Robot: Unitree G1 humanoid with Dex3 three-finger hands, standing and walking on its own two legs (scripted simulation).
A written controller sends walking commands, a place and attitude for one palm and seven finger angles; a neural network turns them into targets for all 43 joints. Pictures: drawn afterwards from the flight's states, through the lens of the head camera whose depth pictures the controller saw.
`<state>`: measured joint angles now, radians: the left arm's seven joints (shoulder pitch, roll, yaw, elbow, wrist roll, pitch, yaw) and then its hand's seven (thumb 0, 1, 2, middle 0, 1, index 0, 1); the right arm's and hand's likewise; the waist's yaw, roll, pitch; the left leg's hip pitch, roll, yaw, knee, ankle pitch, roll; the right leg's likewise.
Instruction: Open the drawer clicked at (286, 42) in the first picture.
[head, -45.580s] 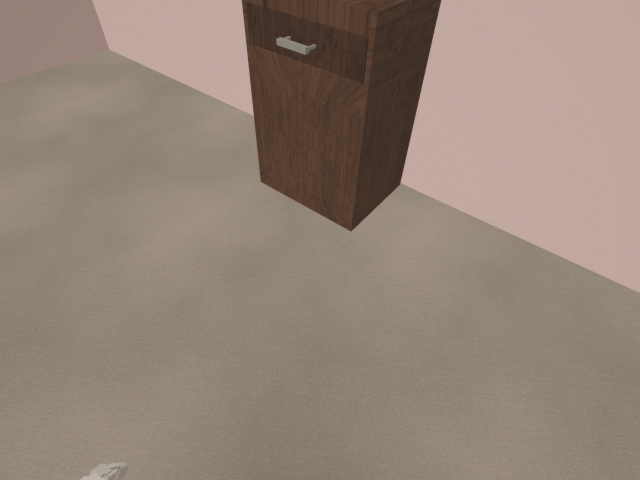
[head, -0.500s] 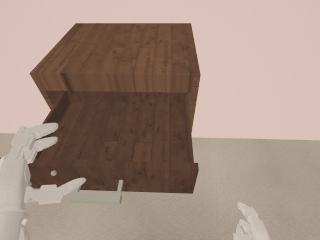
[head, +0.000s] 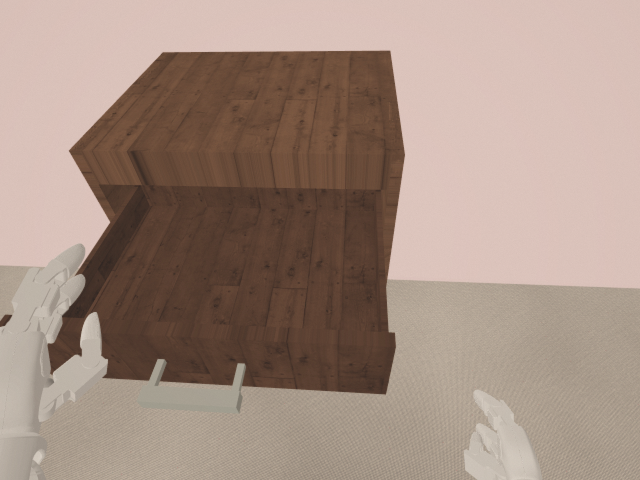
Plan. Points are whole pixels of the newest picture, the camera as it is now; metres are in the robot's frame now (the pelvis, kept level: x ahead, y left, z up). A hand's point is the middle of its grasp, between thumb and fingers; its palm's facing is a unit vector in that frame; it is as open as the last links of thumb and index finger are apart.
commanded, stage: draw the hand back to the body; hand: left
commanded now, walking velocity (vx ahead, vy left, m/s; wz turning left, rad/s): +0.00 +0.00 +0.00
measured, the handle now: (195, 384) +0.23 +0.21 -0.02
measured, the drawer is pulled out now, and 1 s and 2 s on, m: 0.30 0.30 0.30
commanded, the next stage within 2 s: step back with the hand held close in 0.06 s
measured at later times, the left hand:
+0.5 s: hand (108, 372) +0.17 +0.23 +0.14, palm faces +0.23 -0.85 -0.48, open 7.4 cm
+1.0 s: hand out of the picture +0.07 +0.23 +0.15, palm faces +0.40 -0.81 -0.43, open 7.4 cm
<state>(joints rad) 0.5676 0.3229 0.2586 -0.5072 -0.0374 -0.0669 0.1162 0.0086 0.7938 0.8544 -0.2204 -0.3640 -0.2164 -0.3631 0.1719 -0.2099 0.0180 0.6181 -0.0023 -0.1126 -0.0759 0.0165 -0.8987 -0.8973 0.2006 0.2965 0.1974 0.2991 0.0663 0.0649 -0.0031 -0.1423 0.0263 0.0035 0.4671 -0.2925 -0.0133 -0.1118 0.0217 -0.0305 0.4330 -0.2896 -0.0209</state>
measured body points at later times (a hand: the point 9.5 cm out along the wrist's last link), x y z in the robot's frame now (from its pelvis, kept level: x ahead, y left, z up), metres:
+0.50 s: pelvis -0.04 +0.01 +0.00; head -0.02 +0.01 +0.45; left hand +0.16 +0.27 +0.16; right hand +0.12 -0.25 -0.08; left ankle -0.02 +0.13 -0.74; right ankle -0.03 -0.10 -0.74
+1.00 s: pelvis -0.13 +0.00 -0.02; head -0.15 +0.00 +0.43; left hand +0.04 +0.28 +0.18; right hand +0.01 -0.24 -0.10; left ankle -0.08 +0.13 -0.74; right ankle -0.07 -0.10 -0.73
